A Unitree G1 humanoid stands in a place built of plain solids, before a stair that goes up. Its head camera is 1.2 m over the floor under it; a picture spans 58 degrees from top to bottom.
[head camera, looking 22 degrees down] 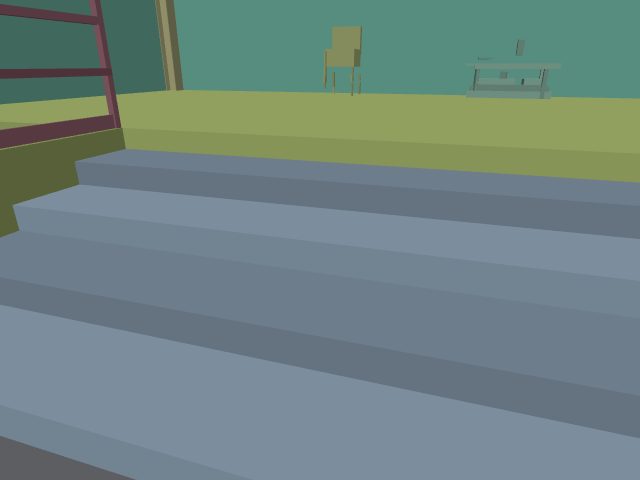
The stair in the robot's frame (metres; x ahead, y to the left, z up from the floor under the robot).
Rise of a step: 0.15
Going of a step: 0.48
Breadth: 3.90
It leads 18 degrees to the right of straight ahead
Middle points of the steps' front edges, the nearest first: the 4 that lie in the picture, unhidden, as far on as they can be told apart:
1.31 0.04 0.31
1.77 -0.10 0.46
2.23 -0.25 0.62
2.69 -0.40 0.77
